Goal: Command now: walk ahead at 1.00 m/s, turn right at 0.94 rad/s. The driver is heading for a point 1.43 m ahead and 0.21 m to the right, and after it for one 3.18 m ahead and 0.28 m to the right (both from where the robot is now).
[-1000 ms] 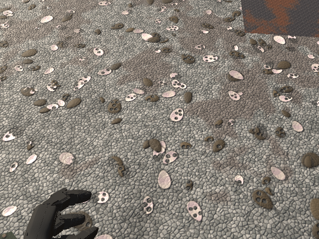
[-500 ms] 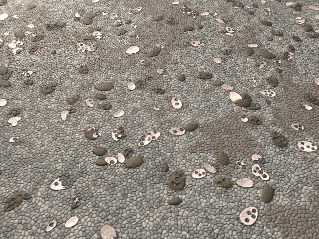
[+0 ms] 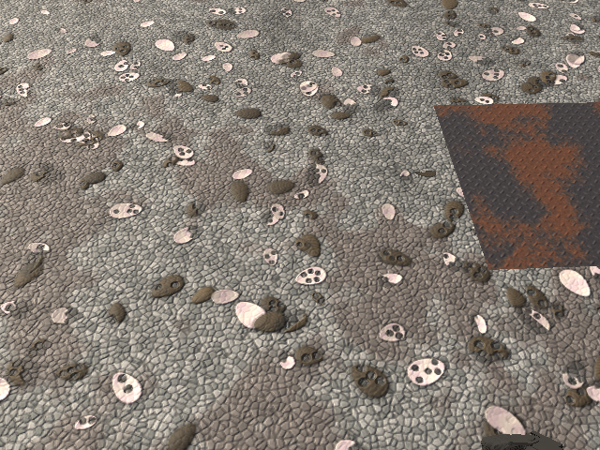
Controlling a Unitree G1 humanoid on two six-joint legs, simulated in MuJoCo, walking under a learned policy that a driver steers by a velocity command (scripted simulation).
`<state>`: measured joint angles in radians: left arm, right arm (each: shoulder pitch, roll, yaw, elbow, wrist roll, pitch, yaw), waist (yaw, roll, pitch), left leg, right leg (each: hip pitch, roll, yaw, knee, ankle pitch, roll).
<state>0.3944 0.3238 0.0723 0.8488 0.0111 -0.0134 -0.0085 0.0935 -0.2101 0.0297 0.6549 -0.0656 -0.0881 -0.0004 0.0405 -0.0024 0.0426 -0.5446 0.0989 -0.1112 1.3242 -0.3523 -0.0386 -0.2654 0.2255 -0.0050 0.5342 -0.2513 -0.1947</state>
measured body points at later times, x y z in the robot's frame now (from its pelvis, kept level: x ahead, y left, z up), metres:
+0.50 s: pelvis +0.44 +0.04 +0.01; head +0.46 +0.03 +0.46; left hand +0.76 +0.18 -0.05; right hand +0.30 -0.23 -0.10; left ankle +0.43 +0.18 -0.72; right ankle +0.45 -0.09 -0.63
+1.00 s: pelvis +0.86 -0.16 +0.00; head +0.88 -0.16 +0.45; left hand +0.90 +0.13 -0.12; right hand +0.95 -0.47 -0.09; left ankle +1.06 -0.09 -0.65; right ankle +0.69 -0.19 -0.72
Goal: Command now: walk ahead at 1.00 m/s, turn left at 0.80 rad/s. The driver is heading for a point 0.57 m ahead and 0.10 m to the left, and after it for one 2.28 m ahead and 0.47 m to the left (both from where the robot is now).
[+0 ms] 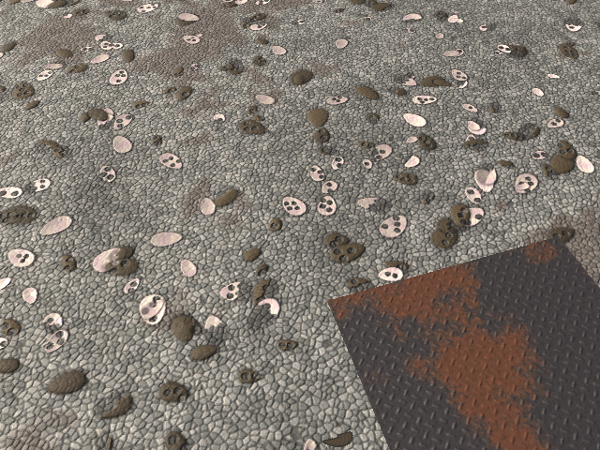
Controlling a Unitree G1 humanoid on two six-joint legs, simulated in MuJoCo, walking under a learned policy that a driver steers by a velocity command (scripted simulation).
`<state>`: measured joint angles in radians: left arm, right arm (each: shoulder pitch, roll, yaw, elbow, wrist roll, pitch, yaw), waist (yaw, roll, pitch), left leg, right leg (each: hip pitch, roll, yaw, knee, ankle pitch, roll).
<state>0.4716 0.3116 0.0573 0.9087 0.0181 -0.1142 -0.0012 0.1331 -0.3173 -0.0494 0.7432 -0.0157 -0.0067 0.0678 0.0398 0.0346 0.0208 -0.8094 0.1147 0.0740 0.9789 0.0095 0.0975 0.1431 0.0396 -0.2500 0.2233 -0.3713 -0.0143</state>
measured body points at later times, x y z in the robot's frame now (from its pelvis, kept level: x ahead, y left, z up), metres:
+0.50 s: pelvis +0.36 +0.02 +0.00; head +0.40 +0.05 +0.45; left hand +0.46 +0.33 -0.08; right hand +0.53 -0.24 -0.11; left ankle +0.30 +0.05 -0.73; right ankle +0.57 -0.05 -0.69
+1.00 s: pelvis +0.44 +0.02 +0.01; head +0.47 +0.03 +0.46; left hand +0.43 +0.32 -0.11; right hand +0.64 -0.21 -0.10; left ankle +0.40 +0.11 -0.73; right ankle +0.55 -0.02 -0.71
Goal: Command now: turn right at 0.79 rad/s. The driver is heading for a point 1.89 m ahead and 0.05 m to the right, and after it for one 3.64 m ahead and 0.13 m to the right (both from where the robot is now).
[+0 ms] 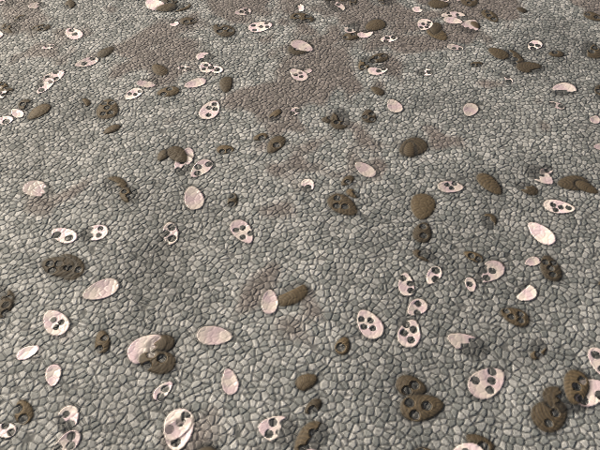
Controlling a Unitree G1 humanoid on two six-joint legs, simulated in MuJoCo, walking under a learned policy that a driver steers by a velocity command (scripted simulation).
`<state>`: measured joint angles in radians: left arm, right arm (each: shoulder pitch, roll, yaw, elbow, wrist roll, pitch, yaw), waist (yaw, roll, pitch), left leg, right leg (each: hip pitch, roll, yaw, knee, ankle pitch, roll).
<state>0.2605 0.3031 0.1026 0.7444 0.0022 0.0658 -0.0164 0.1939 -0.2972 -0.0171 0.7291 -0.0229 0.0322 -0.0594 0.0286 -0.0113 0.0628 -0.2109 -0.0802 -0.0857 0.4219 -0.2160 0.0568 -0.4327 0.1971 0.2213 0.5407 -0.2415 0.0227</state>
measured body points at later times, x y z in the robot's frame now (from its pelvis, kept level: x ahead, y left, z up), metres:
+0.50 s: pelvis +0.07 -0.06 +0.00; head +0.07 -0.08 +0.45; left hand +0.21 +0.18 -0.11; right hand +0.07 -0.34 -0.13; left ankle +0.11 +0.07 -0.66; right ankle -0.04 -0.13 -0.74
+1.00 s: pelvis +0.43 -0.02 -0.01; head +0.45 -0.02 +0.44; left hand +0.56 +0.24 -0.09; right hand +0.52 -0.31 -0.14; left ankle +0.39 -0.02 -0.74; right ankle +0.49 -0.21 -0.65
